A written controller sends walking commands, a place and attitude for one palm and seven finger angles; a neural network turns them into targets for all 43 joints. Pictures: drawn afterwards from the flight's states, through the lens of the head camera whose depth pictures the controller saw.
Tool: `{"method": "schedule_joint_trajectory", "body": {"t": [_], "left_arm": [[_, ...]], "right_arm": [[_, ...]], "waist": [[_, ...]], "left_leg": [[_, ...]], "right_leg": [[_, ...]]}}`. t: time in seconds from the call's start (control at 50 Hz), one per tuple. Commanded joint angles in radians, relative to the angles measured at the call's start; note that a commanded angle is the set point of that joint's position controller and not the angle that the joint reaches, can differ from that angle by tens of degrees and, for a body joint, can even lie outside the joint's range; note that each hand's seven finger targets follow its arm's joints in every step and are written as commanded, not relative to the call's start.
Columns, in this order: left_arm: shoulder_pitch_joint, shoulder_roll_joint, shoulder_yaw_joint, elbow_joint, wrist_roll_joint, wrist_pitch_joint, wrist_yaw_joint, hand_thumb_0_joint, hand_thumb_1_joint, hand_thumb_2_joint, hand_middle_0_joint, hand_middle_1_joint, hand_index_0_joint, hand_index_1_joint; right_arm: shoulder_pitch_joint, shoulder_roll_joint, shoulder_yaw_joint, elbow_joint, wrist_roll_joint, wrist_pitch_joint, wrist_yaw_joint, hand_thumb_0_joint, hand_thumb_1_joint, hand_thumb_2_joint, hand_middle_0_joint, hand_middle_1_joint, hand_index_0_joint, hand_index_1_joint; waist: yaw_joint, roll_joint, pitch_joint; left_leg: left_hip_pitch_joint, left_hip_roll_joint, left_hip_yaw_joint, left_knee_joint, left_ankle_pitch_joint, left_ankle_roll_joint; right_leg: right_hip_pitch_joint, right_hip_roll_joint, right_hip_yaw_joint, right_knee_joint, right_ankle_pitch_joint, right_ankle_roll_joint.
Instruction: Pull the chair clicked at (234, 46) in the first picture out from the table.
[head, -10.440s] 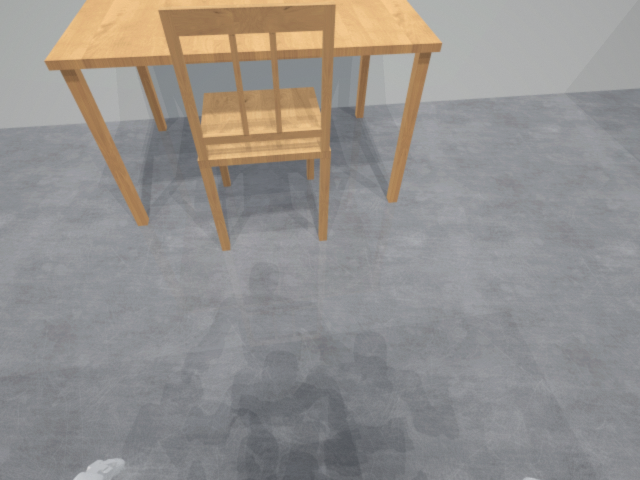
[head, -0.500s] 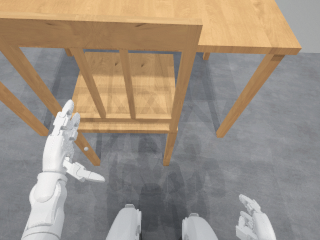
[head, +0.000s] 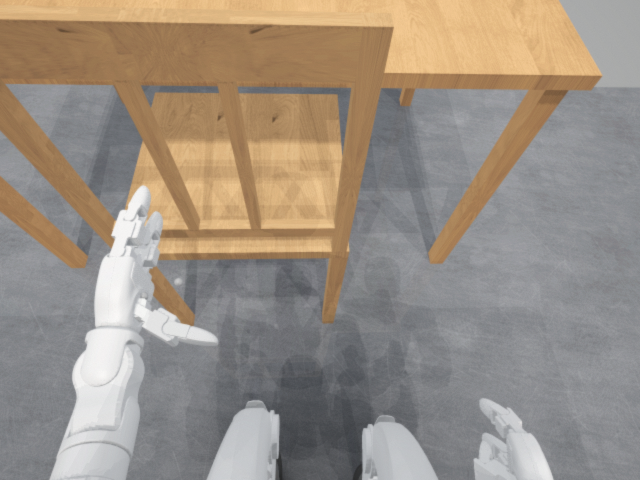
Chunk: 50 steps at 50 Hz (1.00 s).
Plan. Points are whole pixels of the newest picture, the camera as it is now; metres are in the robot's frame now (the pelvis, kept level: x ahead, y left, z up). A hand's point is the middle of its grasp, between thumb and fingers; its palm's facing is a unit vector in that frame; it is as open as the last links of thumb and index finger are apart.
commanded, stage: aim the fingers beside a spindle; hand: left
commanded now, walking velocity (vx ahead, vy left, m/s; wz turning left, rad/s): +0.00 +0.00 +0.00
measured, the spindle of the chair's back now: (167, 167) +0.50 +0.22 +0.04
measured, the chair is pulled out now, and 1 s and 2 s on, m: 0.00 0.00 0.00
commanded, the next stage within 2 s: push the fingers through the gap in 0.48 s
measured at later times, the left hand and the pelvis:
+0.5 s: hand (171, 279) +0.34 +0.19 +0.02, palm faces +0.07 -1.00 -0.05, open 16.9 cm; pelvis +0.00 -0.01 +0.00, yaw +0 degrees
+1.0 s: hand (168, 254) +0.38 +0.20 +0.02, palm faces +0.05 -1.00 -0.03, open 16.9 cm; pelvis +0.00 +0.00 +0.00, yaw +0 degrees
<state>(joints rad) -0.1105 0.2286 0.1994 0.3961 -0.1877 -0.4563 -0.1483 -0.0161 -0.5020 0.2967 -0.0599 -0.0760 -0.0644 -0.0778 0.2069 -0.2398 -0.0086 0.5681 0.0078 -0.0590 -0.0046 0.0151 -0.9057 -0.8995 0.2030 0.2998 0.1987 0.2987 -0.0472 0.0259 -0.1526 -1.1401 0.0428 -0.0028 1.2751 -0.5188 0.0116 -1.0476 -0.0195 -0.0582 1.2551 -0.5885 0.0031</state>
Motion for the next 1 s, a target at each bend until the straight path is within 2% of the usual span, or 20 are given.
{"method": "schedule_joint_trajectory", "body": {"t": [0.0,0.08,0.1,0.14,0.2,0.22,0.26,0.3,0.32,0.36,0.44,0.48,0.54,0.6,0.62,0.66,0.72,0.84,0.86,0.98], "left_arm": [[-0.143,0.17,0.079,-0.228,-0.012,-0.084,0.003,0.0,-0.5,0.3,-0.06,-0.08,-0.06,-0.08],[-0.189,0.146,0.05,-0.172,-0.019,-0.074,-0.017,0.0,-0.5,0.3,-0.06,-0.08,-0.06,-0.08],[-0.209,0.165,0.065,-0.167,-0.02,-0.077,-0.02,0.0,-0.5,0.3,-0.06,-0.08,-0.06,-0.08],[-0.249,0.14,0.034,-0.173,-0.019,-0.081,-0.029,0.0,-0.5,0.3,-0.06,-0.08,-0.06,-0.08],[-0.202,0.157,0.054,-0.192,-0.022,-0.084,-0.032,0.0,-0.5,0.3,-0.06,-0.08,-0.06,-0.08],[-0.206,0.147,0.038,-0.192,-0.021,-0.079,-0.033,0.0,-0.5,0.3,-0.06,-0.08,-0.06,-0.08],[-0.19,0.188,0.086,-0.165,-0.02,-0.076,-0.025,0.0,-0.5,0.3,-0.06,-0.08,-0.06,-0.08],[-0.203,0.182,0.087,-0.162,-0.02,-0.076,-0.02,0.0,-0.5,0.3,-0.06,-0.08,-0.06,-0.08],[-0.197,0.187,0.096,-0.15,-0.021,-0.074,-0.019,0.0,-0.5,0.3,-0.06,-0.08,-0.06,-0.08],[-0.205,0.219,0.13,-0.144,-0.024,-0.081,-0.02,0.0,-0.5,0.3,-0.06,-0.08,-0.06,-0.08],[-0.24,0.197,0.1,-0.158,-0.031,-0.09,-0.042,0.0,-0.5,0.3,-0.06,-0.08,-0.06,-0.08],[-0.222,0.195,0.093,-0.179,-0.035,-0.091,-0.053,0.0,-0.5,0.3,-0.06,-0.08,-0.06,-0.08],[-0.169,0.184,0.092,-0.145,-0.048,-0.075,-0.065,0.0,-0.5,0.3,-0.06,-0.08,-0.06,-0.08],[-0.239,0.216,0.121,-0.121,-0.045,-0.073,-0.062,0.0,-0.5,0.3,-0.06,-0.08,-0.06,-0.08],[-0.267,0.2,0.105,-0.119,-0.042,-0.076,-0.064,0.0,-0.5,0.3,-0.06,-0.08,-0.06,-0.08],[-0.323,0.243,0.136,-0.136,-0.037,-0.089,-0.06,0.0,-0.5,0.3,-0.06,-0.08,-0.06,-0.08],[-0.3,0.221,0.124,-0.136,-0.038,-0.095,-0.065,0.0,-0.5,0.3,-0.06,-0.08,-0.06,-0.08],[-0.362,0.209,0.107,-0.052,-0.033,-0.064,-0.073,0.0,-0.5,0.3,-0.06,-0.08,-0.06,-0.08],[-0.386,0.232,0.121,-0.047,-0.029,-0.061,-0.07,0.0,-0.5,0.3,-0.06,-0.08,-0.06,-0.08],[-0.409,0.23,0.121,-0.037,-0.016,-0.068,-0.049,0.0,-0.5,0.3,-0.06,-0.08,-0.06,-0.08]], "right_arm": [[0.028,-0.149,-0.055,-0.127,0.0,-0.035,-0.012,0.0,-0.9,-0.9,0.2,0.3,0.2,0.3],[0.029,-0.154,-0.052,-0.115,0.005,-0.033,-0.018,0.0,-0.9,-0.9,0.2,0.3,0.2,0.3],[0.03,-0.157,-0.054,-0.11,0.006,-0.034,-0.02,0.0,-0.9,-0.9,0.2,0.3,0.2,0.3],[0.032,-0.156,-0.054,-0.109,0.006,-0.04,-0.024,0.0,-0.9,-0.9,0.2,0.3,0.2,0.3],[0.034,-0.156,-0.057,-0.113,0.005,-0.044,-0.024,0.0,-0.9,-0.9,0.2,0.3,0.2,0.3],[0.031,-0.154,-0.055,-0.114,0.004,-0.044,-0.022,0.0,-0.9,-0.9,0.2,0.3,0.2,0.3],[0.035,-0.157,-0.055,-0.109,0.004,-0.04,-0.022,0.0,-0.9,-0.9,0.2,0.3,0.2,0.3],[0.031,-0.152,-0.053,-0.113,0.004,-0.037,-0.02,0.0,-0.9,-0.9,0.2,0.3,0.2,0.3],[0.032,-0.153,-0.053,-0.114,0.004,-0.035,-0.019,0.0,-0.9,-0.9,0.2,0.3,0.2,0.3],[0.03,-0.153,-0.052,-0.114,0.004,-0.034,-0.022,0.0,-0.9,-0.9,0.2,0.3,0.2,0.3],[0.032,-0.153,-0.051,-0.115,0.005,-0.04,-0.025,0.0,-0.9,-0.9,0.2,0.3,0.2,0.3],[0.036,-0.156,-0.053,-0.112,0.006,-0.047,-0.024,0.0,-0.9,-0.9,0.2,0.3,0.2,0.3],[0.044,-0.159,-0.055,-0.109,0.008,-0.049,-0.024,0.0,-0.9,-0.9,0.2,0.3,0.2,0.3],[0.043,-0.164,-0.055,-0.094,0.009,-0.046,-0.028,0.0,-0.9,-0.9,0.2,0.3,0.2,0.3],[0.041,-0.161,-0.053,-0.093,0.007,-0.048,-0.029,0.0,-0.9,-0.9,0.2,0.3,0.2,0.3],[0.047,-0.163,-0.054,-0.084,0.003,-0.052,-0.033,0.0,-0.9,-0.9,0.2,0.3,0.2,0.3],[0.051,-0.16,-0.054,-0.085,0.0,-0.057,-0.029,0.0,-0.9,-0.9,0.2,0.3,0.2,0.3],[0.068,-0.169,-0.053,-0.077,0.004,-0.045,-0.026,0.0,-0.9,-0.9,0.2,0.3,0.2,0.3],[0.068,-0.173,-0.054,-0.075,0.004,-0.043,-0.027,0.0,-0.9,-0.9,0.2,0.3,0.2,0.3],[0.084,-0.17,-0.052,-0.077,-0.001,-0.031,-0.019,0.0,-0.9,-0.9,0.2,0.3,0.2,0.3]], "waist": [[0.007,0.033,-0.404],[-0.022,0.009,-0.35],[-0.019,0.012,-0.343],[-0.031,0.025,-0.361],[-0.007,0.032,-0.404],[-0.01,0.043,-0.395],[-0.005,0.019,-0.383],[-0.003,0.027,-0.363],[-0.005,0.002,-0.368],[0.001,0.007,-0.374],[-0.015,0.031,-0.381],[-0.008,0.061,-0.407],[-0.014,0.004,-0.39],[-0.023,-0.004,-0.352],[-0.028,0.01,-0.35],[-0.023,0.048,-0.382],[-0.012,0.061,-0.424],[-0.034,0.042,-0.394],[-0.032,0.058,-0.391],[-0.024,0.07,-0.428]], "left_leg": [[0.36,-0.026,-0.031,-0.161,0.307,0.007],[0.315,-0.027,-0.028,-0.152,0.24,0.013],[0.309,-0.026,-0.031,-0.151,0.228,0.012],[0.325,-0.027,-0.031,-0.144,0.234,0.016],[0.352,-0.027,-0.03,-0.149,0.273,0.013],[0.347,-0.029,-0.028,-0.148,0.267,0.013],[0.329,-0.027,-0.028,-0.147,0.268,0.014],[0.307,-0.03,-0.023,-0.149,0.252,0.013],[0.294,-0.032,-0.02,-0.146,0.241,0.015],[0.281,-0.033,-0.016,-0.142,0.233,0.016],[0.3,-0.031,-0.015,-0.139,0.244,0.019],[0.336,-0.028,-0.022,-0.144,0.279,0.015],[0.304,-0.03,-0.019,-0.138,0.279,0.019],[0.274,-0.029,-0.02,-0.133,0.238,0.017],[0.271,-0.032,-0.017,-0.129,0.226,0.019],[0.293,-0.029,-0.019,-0.121,0.249,0.018],[0.342,-0.027,-0.027,-0.13,0.301,0.013],[0.336,-0.024,-0.036,-0.132,0.284,0.013],[0.343,-0.021,-0.038,-0.137,0.274,0.01],[0.389,-0.02,-0.046,-0.149,0.321,0.004]], "right_leg": [[0.159,0.031,0.012,-0.171,0.314,-0.029],[0.129,0.033,0.016,-0.187,0.268,-0.024],[0.122,0.033,0.018,-0.186,0.255,-0.026],[0.112,0.033,0.019,-0.184,0.256,-0.026],[0.138,0.03,0.02,-0.181,0.288,-0.028],[0.137,0.03,0.021,-0.183,0.285,-0.028],[0.143,0.032,0.022,-0.182,0.291,-0.028],[0.149,0.032,0.026,-0.182,0.284,-0.027],[0.159,0.032,0.029,-0.186,0.278,-0.024],[0.171,0.032,0.037,-0.186,0.275,-0.024],[0.162,0.035,0.038,-0.187,0.283,-0.024],[0.157,0.033,0.03,-0.179,0.307,-0.028],[0.179,0.036,0.033,-0.188,0.326,-0.023],[0.146,0.035,0.035,-0.187,0.286,-0.02],[0.139,0.035,0.039,-0.19,0.273,-0.02],[0.135,0.034,0.04,-0.179,0.284,-0.025],[0.141,0.035,0.027,-0.169,0.318,-0.029],[0.096,0.039,0.016,-0.17,0.289,-0.028],[0.084,0.038,0.015,-0.172,0.275,-0.029],[0.089,0.041,0.006,-0.167,0.296,-0.032]]}}
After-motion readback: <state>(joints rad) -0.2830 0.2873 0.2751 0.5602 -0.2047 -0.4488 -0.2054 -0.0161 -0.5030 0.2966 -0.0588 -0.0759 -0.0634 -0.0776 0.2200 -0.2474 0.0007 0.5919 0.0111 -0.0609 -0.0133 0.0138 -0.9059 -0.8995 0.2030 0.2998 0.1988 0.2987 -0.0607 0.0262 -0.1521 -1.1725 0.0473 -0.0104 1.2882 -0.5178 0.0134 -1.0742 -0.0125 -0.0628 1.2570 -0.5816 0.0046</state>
